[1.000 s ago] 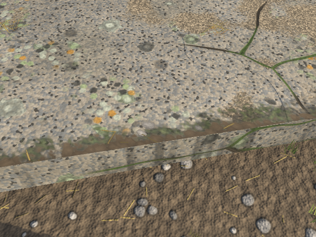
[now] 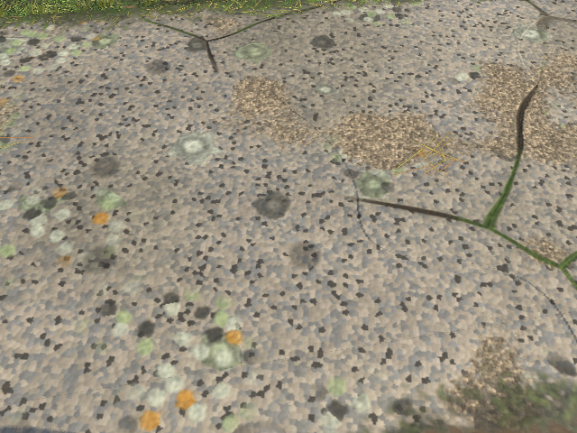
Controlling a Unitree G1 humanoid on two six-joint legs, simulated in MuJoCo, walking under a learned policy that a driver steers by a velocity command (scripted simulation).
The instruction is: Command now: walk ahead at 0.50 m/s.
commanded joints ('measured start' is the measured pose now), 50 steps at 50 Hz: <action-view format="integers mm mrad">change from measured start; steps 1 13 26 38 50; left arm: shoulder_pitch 25 281 151 196 225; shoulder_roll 25 92 -14 -55 -66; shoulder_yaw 0 -5 -24 -31 -34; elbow -33 79 26 74 85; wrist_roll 2 -10 -37 -28 -27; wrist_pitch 8 -29 47 59 65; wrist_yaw -5 60 61 56 59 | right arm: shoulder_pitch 26 196 144 162 192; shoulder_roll -114 44 17 53 66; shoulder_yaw -17 28 42 54 54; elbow -28 -1 84 96 91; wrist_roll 1 57 -2 1 -3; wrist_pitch -20 22 106 73 73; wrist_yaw -4 -28 -63 -54 -53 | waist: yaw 22 10 4 6 3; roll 95 -147 9 44 36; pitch -15 -214 -16 67 73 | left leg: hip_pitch -27 -165 111 -15 -30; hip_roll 254 33 150 165 145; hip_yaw -154 -79 -131 -170 -172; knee -158 707 32 -24 -47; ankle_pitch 294 -385 43 -8 -117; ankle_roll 111 -62 -103 -57 -38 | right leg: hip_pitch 8 596 259 322 289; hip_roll -24 -335 -83 -51 -42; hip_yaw -33 244 101 35 28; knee -103 -636 -716 -726 -730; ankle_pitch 71 1314 105 114 -1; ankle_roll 26 -218 -38 -3 0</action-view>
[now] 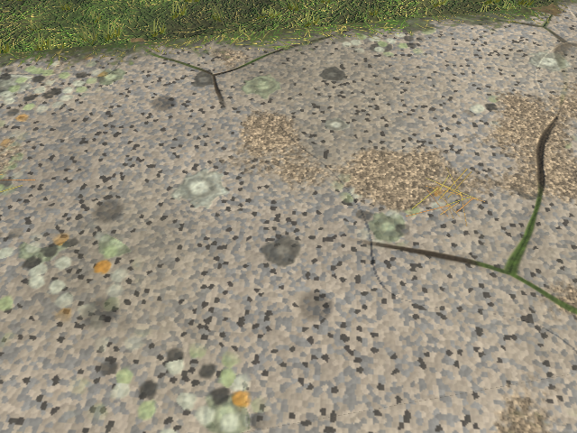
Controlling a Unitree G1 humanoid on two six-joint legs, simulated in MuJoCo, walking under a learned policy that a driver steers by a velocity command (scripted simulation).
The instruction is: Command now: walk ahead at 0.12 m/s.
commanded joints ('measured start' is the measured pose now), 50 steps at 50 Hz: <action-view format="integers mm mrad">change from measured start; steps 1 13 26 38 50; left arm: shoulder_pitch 75 76 277 88 -217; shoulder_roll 72 30 93 140 105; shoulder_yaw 15 29 17 82 48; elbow -16 -108 65 -176 -400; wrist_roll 1 9 33 31 10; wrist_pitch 0 -65 -77 -140 -58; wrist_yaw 3 -26 -36 -114 -77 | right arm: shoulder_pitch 94 41 -470 -48 7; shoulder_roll -74 -155 94 -340 -177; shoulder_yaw -15 -81 27 -109 -79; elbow -14 -69 -467 -305 -96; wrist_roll -4 -6 20 3 20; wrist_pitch -1 -8 -31 18 -131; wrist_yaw -2 3 17 28 46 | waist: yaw -2 22 -6 -163 29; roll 12 82 -6 232 39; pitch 87 126 138 -322 -7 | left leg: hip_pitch -104 -167 -1454 -70 -263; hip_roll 105 231 21 316 111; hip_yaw -116 -269 -93 -1172 -69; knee -107 -178 2090 -132 -202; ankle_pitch -100 -94 -356 -806 308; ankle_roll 26 226 158 371 143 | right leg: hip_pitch -35 -107 136 -465 -484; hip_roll -85 14 -327 113 -49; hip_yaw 102 -64 257 225 -5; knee -82 242 -264 1405 662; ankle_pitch -170 -216 -347 72 242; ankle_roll -25 -88 -152 -98 -58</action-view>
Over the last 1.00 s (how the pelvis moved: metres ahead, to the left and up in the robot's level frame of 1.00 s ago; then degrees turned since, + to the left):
0.11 0.00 0.00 0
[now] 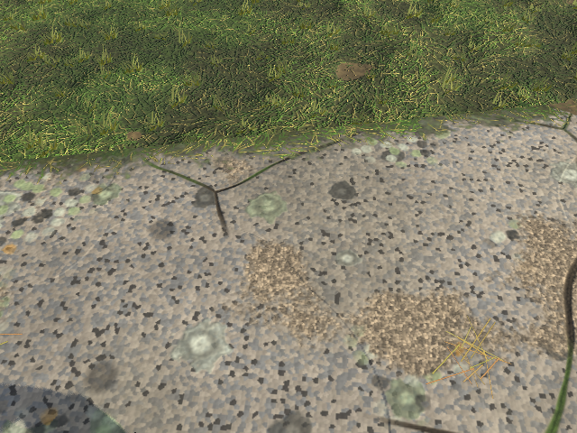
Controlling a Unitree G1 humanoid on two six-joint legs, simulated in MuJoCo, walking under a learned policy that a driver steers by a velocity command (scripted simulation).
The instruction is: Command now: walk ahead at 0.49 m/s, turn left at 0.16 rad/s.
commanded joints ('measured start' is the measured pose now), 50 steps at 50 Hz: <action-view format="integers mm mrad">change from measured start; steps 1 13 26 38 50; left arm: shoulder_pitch -25 281 237 302 172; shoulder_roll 51 298 160 184 164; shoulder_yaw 14 102 60 65 39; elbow -17 35 99 -1 18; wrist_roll -14 38 -5 -17 6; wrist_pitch -2 -46 -89 -17 47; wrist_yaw -26 26 10 24 11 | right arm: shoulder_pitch -8 99 -320 -65 -102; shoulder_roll -75 -58 -61 -344 -185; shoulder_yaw -13 -29 -30 -118 -46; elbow -95 -303 -437 -443 -360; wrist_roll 16 53 -27 -21 8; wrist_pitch -41 -5 76 69 44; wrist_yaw -15 -21 61 16 -5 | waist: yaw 1 73 5 -73 23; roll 48 -249 -77 231 63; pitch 69 -359 127 -287 -10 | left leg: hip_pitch -92 -384 -494 512 78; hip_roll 134 -24 132 392 157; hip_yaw -152 -160 -112 -892 -245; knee -361 767 404 -166 -207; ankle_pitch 449 -141 321 81 1027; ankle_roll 89 16 -38 333 81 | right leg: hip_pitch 259 1245 765 257 323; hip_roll -8 -438 -170 66 -51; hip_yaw -151 664 -182 -166 -76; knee -372 -993 -1163 153 -305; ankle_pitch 89 -202 163 -549 -158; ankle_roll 40 -198 -27 123 138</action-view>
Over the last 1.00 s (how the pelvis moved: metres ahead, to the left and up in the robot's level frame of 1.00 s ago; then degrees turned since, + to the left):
0.37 0.03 0.18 1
